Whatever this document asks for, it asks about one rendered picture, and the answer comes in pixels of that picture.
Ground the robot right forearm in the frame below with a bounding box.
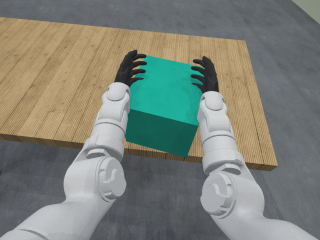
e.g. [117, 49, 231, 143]
[197, 91, 256, 182]

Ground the left robot upper arm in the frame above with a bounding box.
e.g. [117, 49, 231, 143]
[0, 156, 127, 240]

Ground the table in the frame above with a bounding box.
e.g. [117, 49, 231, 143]
[0, 17, 278, 175]

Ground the robot right hand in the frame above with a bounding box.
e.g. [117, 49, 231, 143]
[190, 56, 219, 93]

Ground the carton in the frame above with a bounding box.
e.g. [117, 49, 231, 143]
[125, 55, 205, 158]

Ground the robot left forearm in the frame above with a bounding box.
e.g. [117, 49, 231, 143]
[63, 82, 131, 191]

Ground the right robot upper arm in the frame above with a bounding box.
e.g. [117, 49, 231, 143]
[200, 171, 318, 240]

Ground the robot left hand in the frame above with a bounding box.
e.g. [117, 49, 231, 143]
[114, 49, 147, 88]

